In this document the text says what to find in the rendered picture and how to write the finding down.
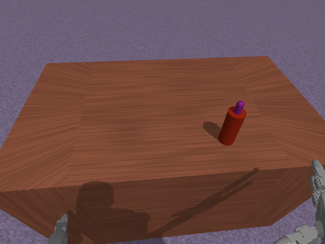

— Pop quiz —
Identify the bottle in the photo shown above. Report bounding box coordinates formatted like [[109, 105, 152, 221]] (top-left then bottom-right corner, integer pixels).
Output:
[[218, 101, 246, 145]]

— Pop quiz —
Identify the left robot hand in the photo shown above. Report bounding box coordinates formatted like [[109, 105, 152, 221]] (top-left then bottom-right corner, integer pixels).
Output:
[[47, 214, 68, 244]]

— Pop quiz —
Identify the right robot hand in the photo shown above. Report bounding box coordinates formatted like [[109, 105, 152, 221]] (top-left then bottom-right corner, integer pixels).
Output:
[[273, 159, 325, 244]]

